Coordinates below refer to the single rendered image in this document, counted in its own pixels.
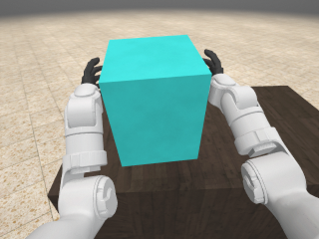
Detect robot right hand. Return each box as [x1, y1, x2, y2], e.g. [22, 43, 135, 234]
[202, 49, 224, 76]

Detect robot left forearm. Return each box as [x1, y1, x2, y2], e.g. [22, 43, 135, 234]
[58, 83, 108, 215]

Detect carton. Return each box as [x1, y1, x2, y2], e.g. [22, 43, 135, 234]
[98, 34, 212, 167]

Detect robot right forearm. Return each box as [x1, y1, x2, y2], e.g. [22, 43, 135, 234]
[207, 74, 307, 189]

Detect right robot upper arm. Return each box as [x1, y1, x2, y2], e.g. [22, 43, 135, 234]
[241, 151, 319, 239]

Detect robot left hand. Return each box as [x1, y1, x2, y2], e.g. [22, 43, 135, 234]
[81, 57, 103, 96]

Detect pedestal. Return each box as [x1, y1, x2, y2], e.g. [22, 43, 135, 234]
[47, 86, 319, 239]

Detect left robot upper arm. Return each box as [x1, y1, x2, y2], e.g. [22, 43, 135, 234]
[25, 175, 118, 239]

